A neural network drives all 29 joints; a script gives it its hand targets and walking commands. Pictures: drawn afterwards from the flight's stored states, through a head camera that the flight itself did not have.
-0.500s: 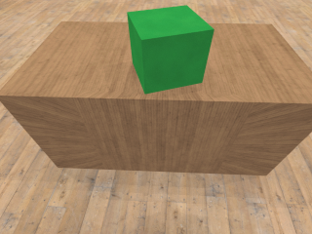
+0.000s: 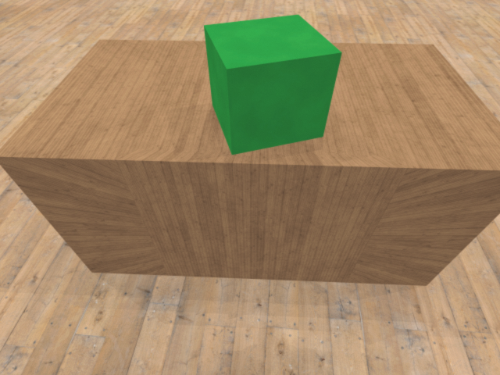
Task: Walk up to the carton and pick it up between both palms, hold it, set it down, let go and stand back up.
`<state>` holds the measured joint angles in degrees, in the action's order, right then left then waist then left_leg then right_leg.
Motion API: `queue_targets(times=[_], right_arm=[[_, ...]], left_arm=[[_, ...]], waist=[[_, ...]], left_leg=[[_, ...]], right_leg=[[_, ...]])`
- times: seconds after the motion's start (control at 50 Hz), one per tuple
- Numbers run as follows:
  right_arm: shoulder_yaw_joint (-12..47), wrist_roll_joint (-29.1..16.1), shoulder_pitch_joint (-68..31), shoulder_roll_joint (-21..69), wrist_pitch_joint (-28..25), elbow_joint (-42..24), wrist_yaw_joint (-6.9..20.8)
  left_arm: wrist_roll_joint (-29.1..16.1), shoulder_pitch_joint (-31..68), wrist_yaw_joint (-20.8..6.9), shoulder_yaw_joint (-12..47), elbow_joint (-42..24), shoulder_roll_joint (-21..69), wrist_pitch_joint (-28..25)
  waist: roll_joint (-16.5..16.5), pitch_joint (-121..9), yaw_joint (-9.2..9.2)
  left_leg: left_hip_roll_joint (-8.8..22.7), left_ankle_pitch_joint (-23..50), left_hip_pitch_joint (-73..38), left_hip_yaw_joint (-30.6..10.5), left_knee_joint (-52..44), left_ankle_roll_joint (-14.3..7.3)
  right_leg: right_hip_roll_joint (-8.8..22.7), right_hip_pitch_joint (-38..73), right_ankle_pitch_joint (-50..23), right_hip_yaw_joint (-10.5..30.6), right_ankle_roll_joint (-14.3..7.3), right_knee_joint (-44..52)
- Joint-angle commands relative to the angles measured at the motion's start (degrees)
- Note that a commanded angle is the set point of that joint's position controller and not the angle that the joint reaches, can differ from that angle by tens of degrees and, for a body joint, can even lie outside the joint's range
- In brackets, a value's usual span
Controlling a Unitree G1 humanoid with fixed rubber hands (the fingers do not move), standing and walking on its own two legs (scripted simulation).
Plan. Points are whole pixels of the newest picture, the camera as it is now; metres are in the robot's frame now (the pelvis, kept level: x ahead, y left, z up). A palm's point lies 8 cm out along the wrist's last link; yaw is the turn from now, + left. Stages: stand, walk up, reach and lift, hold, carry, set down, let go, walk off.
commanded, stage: walk up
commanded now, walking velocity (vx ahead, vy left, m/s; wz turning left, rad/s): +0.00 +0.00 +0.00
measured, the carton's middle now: (265, 83) +0.84 -0.05 +0.04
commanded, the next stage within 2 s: none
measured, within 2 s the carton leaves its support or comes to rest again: neither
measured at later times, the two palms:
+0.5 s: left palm out of the picture +0.11 +0.24 -0.12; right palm out of the picture +0.03 -0.28 -0.15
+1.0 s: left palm (116, 258) +0.39 +0.30 -0.12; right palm (366, 316) +0.24 -0.21 -0.11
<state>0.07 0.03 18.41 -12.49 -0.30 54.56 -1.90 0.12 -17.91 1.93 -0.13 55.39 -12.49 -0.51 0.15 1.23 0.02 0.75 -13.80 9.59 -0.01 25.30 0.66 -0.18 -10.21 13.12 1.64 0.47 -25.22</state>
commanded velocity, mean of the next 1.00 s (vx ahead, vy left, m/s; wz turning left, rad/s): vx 0.00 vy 0.00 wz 0.00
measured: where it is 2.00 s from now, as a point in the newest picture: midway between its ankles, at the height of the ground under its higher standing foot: (246, 348)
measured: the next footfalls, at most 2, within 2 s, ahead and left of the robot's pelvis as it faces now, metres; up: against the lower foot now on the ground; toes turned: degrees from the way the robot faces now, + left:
left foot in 0.78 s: +0.38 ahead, +0.14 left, +0.00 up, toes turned +0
right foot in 1.22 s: +0.41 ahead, -0.10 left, +0.00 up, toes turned +5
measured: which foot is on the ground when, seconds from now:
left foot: down 0.00-0.38, up 0.40-0.76, down 0.78-1.00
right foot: down 0.00-0.82, up 0.84-1.00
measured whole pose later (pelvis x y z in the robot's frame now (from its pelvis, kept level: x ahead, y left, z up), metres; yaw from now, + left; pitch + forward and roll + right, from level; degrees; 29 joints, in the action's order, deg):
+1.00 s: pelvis +0.27 +0.05 -0.01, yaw -11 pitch -4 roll -1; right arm -2.3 2.4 21.8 -13.7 -2.0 44.2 0.0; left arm 2.2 -20.3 -1.0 -3.7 41.4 -16.5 -1.2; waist -1.9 6.1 -2.1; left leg 2.7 -13.5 13.7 7.1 31.2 -2.0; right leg 0.3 -26.4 21.3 0.7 -0.9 -69.2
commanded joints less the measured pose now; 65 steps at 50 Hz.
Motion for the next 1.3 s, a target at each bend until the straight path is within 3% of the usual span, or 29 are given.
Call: queue_targets(times=[0.0, 0.02, 0.04, 0.06, 0.16, 0.2, 0.22, 0.28, 0.32, 0.34, 0.36, 0.38, 0.42, 0.5, 0.62, 0.7, 0.74, 0.76, 0.78, 0.8, 0.82, 0.86, 0.9, 0.98, 1.1, 1.16, 1.22, 1.24, 1.28], right_arm=[[-1.4, 0.0, 3.2, -7.0, -0.5, -1.8, -0.3], [-1.5, 0.0, 3.0, -7.1, -0.5, -1.6, -0.3], [-4.4, 2.8, 6.0, -9.0, -0.8, -2.6, 0.5], [-5.1, 3.4, 6.0, -9.7, -0.9, -3.0, 0.8], [-5.1, 2.8, 8.5, -7.6, -2.4, -4.3, 1.6], [-6.2, 3.0, 11.4, -11.7, -2.2, -2.9, 1.3], [-6.4, 3.4, 10.0, -12.8, -2.1, -2.9, 1.0], [-5.5, 3.6, 5.5, -12.3, -1.6, -3.0, 0.9], [-4.5, 2.5, 0.6, -10.5, -0.8, -3.2, 1.6], [-3.3, 2.0, 0.9, -6.6, -0.7, -4.3, 2.0], [-2.0, 2.9, 1.5, -4.2, -0.6, -6.6, 1.9], [-3.2, 3.3, 3.8, -7.2, 0.3, -6.1, 1.4], [-2.8, 3.0, 2.7, -7.4, 0.9, -7.3, 1.8], [-3.3, 2.8, 1.7, -7.9, -0.3, -9.7, 2.9], [-3.6, 2.5, -0.8, -5.3, -0.6, -13.7, 4.2], [-5.1, 2.9, 3.5, -6.4, -1.4, -14.7, 3.8], [-6.8, 3.6, 13.3, -10.1, -2.4, -12.1, 2.7], [-7.4, 4.0, 19.1, -13.8, -3.0, -10.5, 2.0], [-8.2, 3.8, 18.5, -19.3, -3.1, -12.1, 1.5], [-8.6, 1.6, 14.7, -19.8, -2.0, -12.8, 1.1], [-7.5, 0.6, 10.1, -17.2, -1.7, -14.2, 1.0], [-6.0, 1.8, 5.6, -13.4, -1.5, -14.8, 1.1], [-4.9, 2.4, 4.2, -10.8, -2.3, -14.4, 1.5], [-4.6, 2.3, 7.8, -10.8, -3.8, -12.7, 1.5], [-3.3, 1.1, 8.5, -11.1, -2.3, -14.8, 1.6], [-2.6, -0.2, 7.0, -12.5, -1.1, -16.3, 1.9], [-0.8, -0.7, 14.9, -7.1, 0.0, -16.7, 1.7], [-0.7, -0.2, 14.3, -6.7, 1.1, -15.6, 1.3], [-1.1, 0.4, 12.4, -8.8, 0.7, -15.4, 1.3]], left_arm=[[-0.2, -3.3, 0.4, -1.6, -1.9, -7.5, -0.7], [0.0, -3.8, 0.3, -1.6, -1.5, -7.4, -0.6], [1.3, -10.3, -0.5, -3.4, -1.3, -7.0, -0.8], [1.8, -8.4, -0.7, -4.4, -1.8, -9.1, -0.8], [1.5, -3.4, -1.4, -4.1, -5.6, -6.8, -1.5], [1.8, -0.9, -1.5, -3.8, -8.9, -4.2, -1.8], [2.6, -0.9, -1.5, -3.8, -9.7, -4.1, -1.8], [2.2, -4.9, -2.1, -4.1, -10.4, -2.4, -2.4], [1.9, -15.6, -1.8, -5.0, -8.1, -2.8, -3.8], [2.9, -21.3, -1.2, -6.4, -6.0, -6.5, -4.1], [4.2, -25.4, -0.4, -7.4, -5.8, -12.6, -3.9], [4.1, -25.5, 0.4, -7.7, -5.4, -13.7, -2.9], [3.5, -18.3, 0.8, -6.7, -8.6, -13.0, -2.2], [3.2, -13.5, 0.2, -4.6, -8.9, -7.7, -3.1], [2.6, -9.4, -0.5, -5.2, -10.6, -10.8, -3.9], [2.6, -8.7, -1.3, -6.1, -11.5, -13.1, -3.5], [2.7, -9.7, -1.8, -4.7, -12.4, -10.1, -3.2], [3.0, -13.1, -1.9, -3.6, -12.9, -6.4, -3.0], [2.1, -19.6, -1.8, -2.5, -14.5, -2.7, -2.6], [2.4, -16.9, -1.1, -3.8, -14.7, -7.5, -1.2], [2.6, -12.3, -1.1, -4.6, -15.1, -10.0, -0.6], [1.9, -9.1, -1.9, -4.4, -15.2, -8.5, -0.6], [1.9, -10.8, -2.7, -4.5, -15.8, -7.5, -1.2], [2.0, -7.9, -3.8, -3.8, -17.6, -5.2, -0.9], [1.6, -2.2, -2.4, -2.3, -19.0, -4.5, -0.5], [1.5, -3.2, -1.7, -2.8, -18.4, -6.6, -0.8], [0.4, 0.7, -1.0, -3.9, -18.9, -14.3, -0.2], [-0.7, 3.7, -0.9, -3.8, -18.7, -14.0, 0.3], [-1.2, 7.1, -1.2, -2.2, -18.6, -11.2, 0.5]], waist=[[0.0, 3.9, 0.04], [0.3, 4.4, 0.20], [0.4, -1.8, 0.60], [-0.9, 3.0, -0.27], [-0.1, 7.0, -3.26], [6.5, 6.5, -4.45], [7.2, 8.5, -4.34], [5.4, 12.0, -1.77], [3.0, 8.4, 3.58], [-6.2, 6.0, 5.85], [-12.5, 6.8, 6.05], [-4.3, 5.4, 4.99], [-2.6, 10.0, 4.15], [-5.3, 10.2, 2.23], [-9.1, 8.0, 0.85], [-7.1, 7.4, -1.43], [1.8, 3.2, -5.66], [11.1, -2.6, -7.39], [22.6, -5.4, -4.51], [16.7, -3.8, -5.36], [11.5, 1.6, -4.18], [3.9, 9.4, -2.39], [2.2, 6.7, -0.35], [6.9, 4.6, -0.97], [9.0, 1.0, -1.80], [4.4, -0.5, 0.74], [-5.3, -4.9, -1.26], [-6.4, -2.8, -1.44], [-8.2, 0.0, -1.92]], left_leg=[[4.5, 4.6, 1.6, -4.5, -4.7, -1.1], [4.4, 3.7, 1.9, -4.3, -4.8, -1.1], [1.9, -22.9, -1.0, -1.7, -0.6, -3.6], [2.3, -27.6, 3.0, -3.7, 0.7, -4.4], [5.8, -21.5, -0.8, -9.0, -3.1, -6.7], [15.9, -30.1, -6.8, -23.2, -14.4, -12.2], [20.5, -30.9, -5.1, -26.1, -16.7, -14.6], [18.0, -22.4, 1.0, -17.9, -12.1, -14.1], [9.4, -12.9, 12.0, -4.0, 2.1, -8.4], [2.1, -10.2, 20.9, 4.6, 19.1, -4.2], [-2.3, -18.1, 32.1, 5.2, 31.8, -0.7], [1.0, -21.1, 29.4, -0.2, 34.6, -0.8], [3.8, -16.6, 31.8, -1.2, 40.9, -0.6], [5.4, -6.6, 27.8, -1.3, 35.5, 0.7], [6.1, 4.4, 18.4, 1.3, 19.1, -0.1], [4.2, 5.5, 3.9, 3.6, 12.3, -2.1], [0.3, 2.8, -9.9, 5.3, 9.1, -3.2], [7.2, -4.2, -15.5, -3.4, 5.7, -5.4], [21.5, -9.0, -17.9, -31.3, -4.8, -12.1], [26.3, -22.7, -11.5, -44.1, -15.0, -17.4], [25.1, -26.4, -4.6, -41.2, -17.1, -16.0], [20.7, -10.8, 3.6, -22.3, -11.7, -14.3], [15.9, -3.1, 8.0, -12.3, -10.5, -12.2], [15.2, 0.3, 2.1, -8.6, -10.7, -13.6], [12.8, 32.7, 4.5, 0.6, 0.2, -11.5], [10.6, 20.9, 9.6, 0.5, 6.8, -7.1], [3.9, -14.1, 8.2, 3.8, 15.4, -0.6], [3.3, -15.1, 4.4, 3.0, 14.2, -0.2], [4.0, -5.3, 1.3, 0.3, 5.3, -0.7]], right_leg=[[5.2, -3.1, -3.3, 5.2, -1.4, 5.9], [5.2, -3.7, -2.5, 4.9, -1.5, 6.3], [3.5, -2.9, 25.5, 7.4, -3.9, 4.0], [5.1, -7.6, 32.8, 10.8, -5.6, 4.3], [3.7, -17.5, 23.1, 11.5, -4.4, 0.0], [-2.5, -23.2, 13.6, -0.3, -1.0, -14.4], [0.2, -24.1, 15.3, -1.0, -0.5, -19.8], [3.1, -19.2, 13.8, 0.6, -0.9, -13.4], [0.5, 2.5, 1.9, 0.4, -1.7, 0.8], [5.9, 13.4, 6.8, 13.2, -3.3, 6.6], [18.3, 17.4, 12.3, 37.1, -6.8, 13.1], [22.5, 13.9, 19.0, 41.7, -10.4, 13.9], [22.4, 8.3, 16.7, 34.5, -15.5, 12.5], [15.0, 3.9, -7.6, 18.7, -13.0, 9.8], [11.7, -2.0, -7.6, 9.5, -12.0, 7.9], [12.7, -9.3, -3.2, 9.9, -11.3, 3.4], [7.6, -13.6, -6.1, 4.7, -8.7, -13.7], [2.2, -13.6, -3.2, 0.1, -5.9, -32.1], [-5.2, -22.0, 19.2, -2.5, -1.8, -46.4], [-2.6, -23.6, 21.6, 2.4, -1.8, -52.4], [0.3, -24.8, 17.0, 4.9, -2.0, -56.6], [3.5, -24.2, 11.4, 4.3, -2.1, -53.3], [3.3, -17.2, 7.8, 3.7, -1.7, -46.2], [2.9, -20.2, 3.9, 0.5, -0.2, -34.1], [1.5, -7.5, -2.1, -4.7, 0.3, -15.7], [1.3, 4.1, -14.9, -3.5, -1.6, -3.0], [19.5, 1.2, -16.1, 16.8, -12.5, 1.1], [19.8, -5.2, -9.6, 16.5, -14.7, 2.7], [12.8, -9.4, -4.7, 11.5, -9.4, 3.5]])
